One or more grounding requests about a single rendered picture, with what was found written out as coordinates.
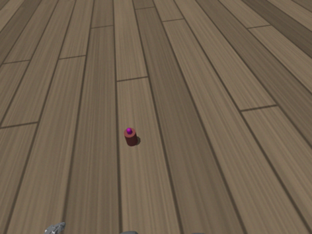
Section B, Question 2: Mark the left robot hand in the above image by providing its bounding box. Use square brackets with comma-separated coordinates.
[44, 222, 66, 234]

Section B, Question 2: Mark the bottle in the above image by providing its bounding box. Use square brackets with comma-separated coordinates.
[124, 128, 138, 146]

